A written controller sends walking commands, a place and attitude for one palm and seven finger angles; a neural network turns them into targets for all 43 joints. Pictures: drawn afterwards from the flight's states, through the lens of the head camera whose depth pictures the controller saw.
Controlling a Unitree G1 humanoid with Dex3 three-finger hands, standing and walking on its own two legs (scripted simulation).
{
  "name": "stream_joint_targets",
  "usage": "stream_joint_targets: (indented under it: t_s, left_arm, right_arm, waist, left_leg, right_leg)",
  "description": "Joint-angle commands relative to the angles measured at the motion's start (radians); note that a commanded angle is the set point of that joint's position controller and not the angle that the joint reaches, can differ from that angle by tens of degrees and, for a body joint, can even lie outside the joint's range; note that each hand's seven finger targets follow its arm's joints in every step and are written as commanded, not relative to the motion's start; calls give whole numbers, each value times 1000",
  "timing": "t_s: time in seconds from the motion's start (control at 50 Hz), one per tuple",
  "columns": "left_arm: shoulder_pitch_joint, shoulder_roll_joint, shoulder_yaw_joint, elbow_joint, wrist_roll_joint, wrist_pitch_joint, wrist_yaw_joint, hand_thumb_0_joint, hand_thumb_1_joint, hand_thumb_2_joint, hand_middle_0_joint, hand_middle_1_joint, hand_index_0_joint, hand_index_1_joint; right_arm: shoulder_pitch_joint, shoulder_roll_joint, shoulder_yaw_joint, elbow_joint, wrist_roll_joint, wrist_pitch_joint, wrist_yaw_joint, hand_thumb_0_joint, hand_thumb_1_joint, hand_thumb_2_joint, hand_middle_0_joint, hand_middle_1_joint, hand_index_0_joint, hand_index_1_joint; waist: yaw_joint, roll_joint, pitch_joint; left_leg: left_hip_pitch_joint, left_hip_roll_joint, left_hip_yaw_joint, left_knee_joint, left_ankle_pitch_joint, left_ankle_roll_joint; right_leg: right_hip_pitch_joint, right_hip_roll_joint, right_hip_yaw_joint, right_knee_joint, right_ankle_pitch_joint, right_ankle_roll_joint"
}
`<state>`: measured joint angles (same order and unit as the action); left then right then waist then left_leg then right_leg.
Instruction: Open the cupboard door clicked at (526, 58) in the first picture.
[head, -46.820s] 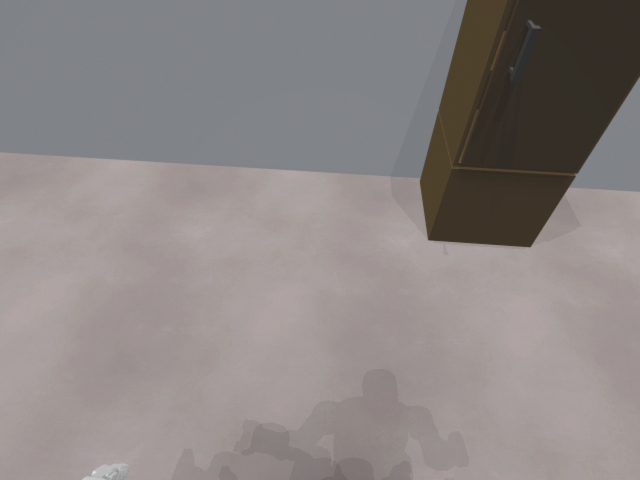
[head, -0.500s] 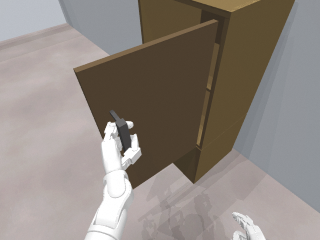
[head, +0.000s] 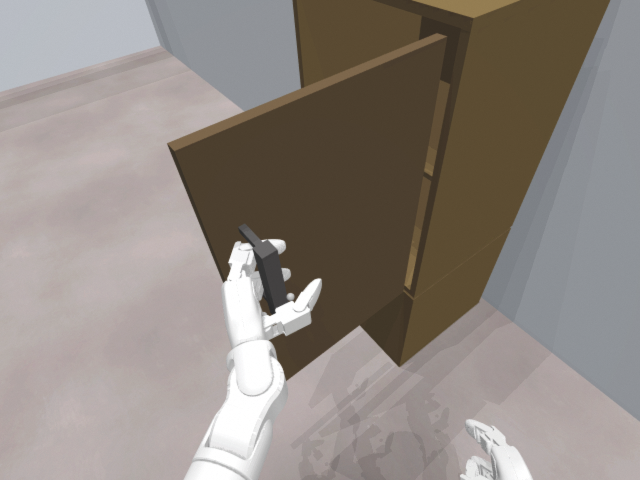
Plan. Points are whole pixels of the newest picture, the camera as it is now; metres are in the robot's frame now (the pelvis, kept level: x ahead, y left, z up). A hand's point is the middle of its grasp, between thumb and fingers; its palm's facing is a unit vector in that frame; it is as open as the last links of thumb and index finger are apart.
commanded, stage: open thumb and fingers to let go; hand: left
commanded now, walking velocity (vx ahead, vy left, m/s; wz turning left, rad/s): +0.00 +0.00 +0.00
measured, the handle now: (264, 274) +0.36 +0.09 +0.08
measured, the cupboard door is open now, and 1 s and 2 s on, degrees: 92 94 94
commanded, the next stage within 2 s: slide the hand sideways off the handle in 0.48 s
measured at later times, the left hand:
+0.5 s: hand (292, 298) +0.32 +0.05 +0.08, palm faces +0.24 -0.97 -0.02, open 15.2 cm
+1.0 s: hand (287, 330) +0.28 +0.05 +0.08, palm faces -0.19 -0.98 +0.00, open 16.3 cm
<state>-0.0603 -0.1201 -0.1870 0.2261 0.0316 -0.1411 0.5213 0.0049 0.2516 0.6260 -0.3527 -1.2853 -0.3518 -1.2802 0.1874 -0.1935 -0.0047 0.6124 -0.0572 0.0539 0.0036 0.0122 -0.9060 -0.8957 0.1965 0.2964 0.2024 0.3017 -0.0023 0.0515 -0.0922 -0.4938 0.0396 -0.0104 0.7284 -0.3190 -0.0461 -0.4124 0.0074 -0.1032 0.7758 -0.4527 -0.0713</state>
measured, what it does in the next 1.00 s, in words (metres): stands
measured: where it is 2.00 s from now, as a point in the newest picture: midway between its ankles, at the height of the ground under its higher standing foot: outside the picture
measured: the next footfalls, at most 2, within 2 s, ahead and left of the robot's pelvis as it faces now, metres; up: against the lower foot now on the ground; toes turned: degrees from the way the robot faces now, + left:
none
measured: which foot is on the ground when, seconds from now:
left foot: down 0.00-1.00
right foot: down 0.00-1.00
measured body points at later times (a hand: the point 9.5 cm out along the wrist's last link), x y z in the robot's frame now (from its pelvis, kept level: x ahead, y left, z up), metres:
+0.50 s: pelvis -0.01 +0.02 +0.00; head +0.00 +0.01 +0.45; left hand +0.30 +0.10 +0.08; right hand +0.14 -0.20 -0.11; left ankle +0.03 +0.16 -0.71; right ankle -0.03 -0.06 -0.71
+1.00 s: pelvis -0.02 +0.04 +0.00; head -0.01 +0.02 +0.45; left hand +0.28 +0.11 +0.08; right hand +0.13 -0.19 -0.10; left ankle +0.03 +0.16 -0.71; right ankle -0.03 -0.06 -0.71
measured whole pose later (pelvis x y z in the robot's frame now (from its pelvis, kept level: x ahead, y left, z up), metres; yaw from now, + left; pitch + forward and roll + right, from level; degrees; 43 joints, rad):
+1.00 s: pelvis -0.02 +0.04 +0.00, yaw -2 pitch +4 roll +0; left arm -0.04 0.00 -0.23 0.21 -0.06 -0.23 0.10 -0.02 -0.50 0.30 -0.15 -0.31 -0.15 -0.31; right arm 0.25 -0.21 0.03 0.55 0.00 -0.01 0.01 0.01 -0.91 -0.90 0.20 0.30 0.20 0.30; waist -0.01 0.04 -0.06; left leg -0.52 0.03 0.04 0.77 -0.32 0.00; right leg -0.45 -0.01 -0.05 0.80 -0.42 -0.03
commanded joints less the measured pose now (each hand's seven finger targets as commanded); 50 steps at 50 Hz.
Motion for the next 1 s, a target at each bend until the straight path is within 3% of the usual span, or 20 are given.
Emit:
stream_joint_targets:
  t_s: [0.0, 0.04, 0.08, 0.16, 0.18, 0.28, 0.34, 0.44, 0.56, 0.58, 0.6, 0.62, 0.66, 0.68, 0.72, 0.74, 0.76, 0.84, 0.9, 0.98]
  left_arm:
    - [-299, -65, -40, -216, 34, -71, 11, 0, -360, 360, -310, -1215, -310, -1215]
    - [-300, -56, -30, -224, 36, -75, 17, 0, -500, 300, -300, -1200, -300, -1200]
    - [-277, -75, -45, -217, 42, -70, 25, 0, -500, 300, -300, -1200, -300, -1200]
    - [-275, -67, -34, -211, 36, -55, 35, 0, -500, 300, -267, -1000, -267, -1000]
    - [-291, -66, -35, -226, 37, -55, 40, 0, -500, 300, -258, -950, -258, -950]
    - [-342, -86, -51, -197, 45, -49, 58, 0, -500, 300, -217, -700, -217, -700]
    - [-349, -97, -59, -196, 54, -46, 68, 0, -500, 300, -192, -550, -192, -550]
    - [-377, -81, -33, -176, 45, -36, 84, 0, -500, 300, -150, -300, -150, -300]
    - [-420, -105, -47, -148, 51, -28, 96, 0, -500, 300, -150, -300, -150, -300]
    - [-375, -18, -248, -140, 142, -70, -122, 0, -500, 300, -150, -300, -150, -300]
    - [-438, 62, -163, -197, 100, -122, -238, 0, -500, 300, -150, -300, -150, -300]
    - [-448, 97, -161, -247, 75, -157, -332, 0, -500, 300, -150, -300, -150, -300]
    - [-410, 102, -166, -239, -12, -181, -498, 0, -500, 300, -150, -300, -150, -300]
    - [-384, 95, -131, -206, -74, -172, -538, 0, -500, 300, -150, -300, -150, -300]
    - [-409, 60, -89, -166, -167, -145, -546, 0, -500, 300, -150, -300, -150, -300]
    - [-381, 64, -51, -156, -191, -135, -526, 0, -500, 300, -150, -300, -150, -300]
    - [-367, 70, -34, -167, -196, -129, -503, 0, -500, 300, -150, -300, -150, -300]
    - [-280, 87, -30, -230, -127, -148, -427, 0, -500, 300, -150, -300, -150, -300]
    - [-226, 122, -27, -231, -74, -155, -412, 0, -500, 300, -150, -300, -150, -300]
    - [-189, 183, 24, -272, -82, -144, -434, 0, -500, 300, -150, -300, -150, -300]
  right_arm:
    - [-90, -77, -24, -144, 7, -54, 0, 0, -900, -900, 200, 300, 200, 300]
    - [-93, -78, -28, -146, 7, -55, 1, 0, -900, -900, 200, 300, 200, 300]
    - [-88, -76, -30, -148, 7, -55, 5, 0, -900, -900, 200, 300, 200, 300]
    - [-89, -78, -27, -151, 9, -52, 5, 0, -900, -900, 200, 300, 200, 300]
    - [-97, -77, -26, -152, 10, -50, 5, 0, -900, -900, 200, 300, 200, 300]
    - [-102, -77, -25, -142, 9, -56, 4, 0, -900, -900, 200, 300, 200, 300]
    - [-99, -75, -27, -142, 6, -58, 7, 0, -900, -900, 200, 300, 200, 300]
    - [-105, -73, -25, -135, 6, -56, 4, 0, -900, -900, 200, 300, 200, 300]
    - [-111, -72, -21, -124, 5, -60, 5, 0, -900, -900, 200, 300, 200, 300]
    - [-42, -102, -15, -100, 12, -43, 10, 0, -900, -900, 200, 300, 200, 300]
    - [-26, -101, -26, -133, 25, -45, -1, 0, -900, -900, 200, 300, 200, 300]
    - [-35, -105, -24, -153, 29, -50, -11, 0, -900, -900, 200, 300, 200, 300]
    - [-26, -108, -12, -173, 50, -61, -20, 0, -900, -900, 200, 300, 200, 300]
    - [-44, -100, -4, -183, 62, -68, -27, 0, -900, -900, 200, 300, 200, 300]
    - [-63, -103, 6, -184, 77, -86, -34, 0, -900, -900, 200, 300, 200, 300]
    - [-63, -107, 6, -186, 77, -96, -33, 0, -900, -900, 200, 300, 200, 300]
    - [-71, -108, 6, -191, 78, -104, -28, 0, -900, -900, 200, 300, 200, 300]
    - [-48, -109, -5, -207, 67, -122, 1, 0, -900, -900, 200, 300, 200, 300]
    - [-41, -113, -6, -216, 61, -117, 13, 0, -900, -900, 200, 300, 200, 300]
    - [-62, -109, -2, -230, 64, -109, 1, 0, -900, -900, 200, 300, 200, 300]
  waist:
    - [-22, -164, -186]
    - [-16, -158, -211]
    - [-12, -147, -219]
    - [-7, -170, -205]
    - [-9, -143, -212]
    - [-22, -148, -183]
    - [-14, -112, -211]
    - [-8, -137, -218]
    - [-13, -123, -190]
    - [-92, -174, -130]
    - [-71, -159, -203]
    - [-57, -98, -263]
    - [-65, -40, -269]
    - [-57, -47, -238]
    - [-59, -95, -157]
    - [-39, -126, -153]
    - [-22, -117, -150]
    - [-10, -134, -175]
    - [-8, -121, -145]
    - [7, -114, -145]
  left_leg:
    - [128, -49, 11, -5, 155, 60]
    - [131, -49, 14, 0, 161, 59]
    - [139, -45, 14, 1, 185, 59]
    - [128, -46, 16, -2, 174, 58]
    - [134, -45, 18, -4, 171, 57]
    - [136, -40, 15, -4, 145, 60]
    - [140, -39, 18, -3, 153, 57]
    - [134, -39, 16, -3, 142, 56]
    - [134, -36, 10, -7, 120, 54]
    - [142, -40, 3, -24, 139, 71]
    - [151, -42, 3, -16, 165, 78]
    - [180, -48, 11, -9, 177, 82]
    - [221, -49, 6, -11, 176, 80]
    - [212, -45, 3, -19, 131, 75]
    - [183, -41, -9, -48, 36, 66]
    - [173, -38, -14, -62, 17, 62]
    - [176, -40, -10, -71, 14, 61]
    - [183, -31, -4, -68, 66, 63]
    - [153, -32, 7, -64, 53, 66]
    - [138, -39, 23, -68, 21, 69]
  right_leg:
    - [12, -51, 113, -165, 444, 84]
    - [15, -48, 112, -157, 445, 82]
    - [16, -40, 96, -140, 461, 74]
    - [20, -36, 93, -151, 435, 73]
    - [13, -33, 92, -149, 414, 70]
    - [-32, -22, 80, -159, 313, 61]
    - [-33, -15, 71, -141, 305, 53]
    - [-30, -12, 71, -148, 274, 52]
    - [-63, -5, 61, -150, 213, 45]
    - [-90, -6, 91, -131, 313, 47]
    - [-57, -10, 88, -114, 370, 45]
    - [-31, -14, 100, -105, 404, 46]
    - [-37, -9, 87, -103, 389, 40]
    - [-56, -2, 76, -117, 333, 44]
    - [-90, 7, 60, -152, 208, 52]
    - [-85, 11, 52, -156, 171, 53]
    - [-77, 11, 51, -160, 153, 51]
    - [-71, 9, 48, -134, 196, 51]
    - [-74, 4, 61, -132, 188, 51]
    - [-43, 0, 85, -160, 152, 52]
